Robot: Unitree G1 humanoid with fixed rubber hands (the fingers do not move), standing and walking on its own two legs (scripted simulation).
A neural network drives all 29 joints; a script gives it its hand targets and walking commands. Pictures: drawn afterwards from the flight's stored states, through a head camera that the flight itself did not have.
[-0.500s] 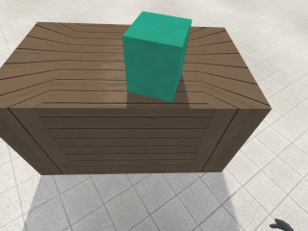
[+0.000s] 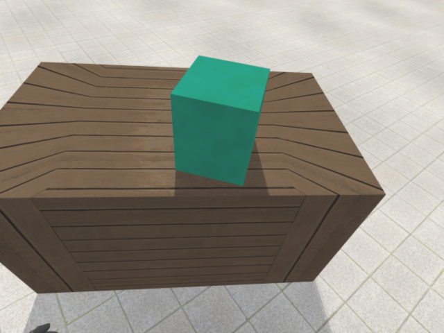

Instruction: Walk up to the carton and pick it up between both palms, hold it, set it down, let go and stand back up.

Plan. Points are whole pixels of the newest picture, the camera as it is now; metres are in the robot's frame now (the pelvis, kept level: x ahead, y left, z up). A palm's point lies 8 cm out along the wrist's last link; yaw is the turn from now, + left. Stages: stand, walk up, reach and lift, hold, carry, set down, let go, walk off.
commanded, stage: walk up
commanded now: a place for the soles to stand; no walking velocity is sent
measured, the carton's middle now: (221, 121) +0.65 -0.03 +0.01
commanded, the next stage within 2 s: reach and lift in 1.76 s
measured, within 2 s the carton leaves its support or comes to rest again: neither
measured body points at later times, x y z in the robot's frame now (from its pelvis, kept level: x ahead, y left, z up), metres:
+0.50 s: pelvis +0.10 -0.04 +0.00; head +0.12 -0.04 +0.45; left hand +0.17 +0.31 -0.09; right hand +0.18 -0.37 -0.10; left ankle +0.16 +0.11 -0.72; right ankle +0.11 -0.15 -0.73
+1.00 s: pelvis +0.14 -0.04 -0.01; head +0.16 -0.04 +0.44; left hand +0.20 +0.31 -0.11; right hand +0.27 -0.36 -0.10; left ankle +0.16 +0.10 -0.73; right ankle +0.15 -0.17 -0.73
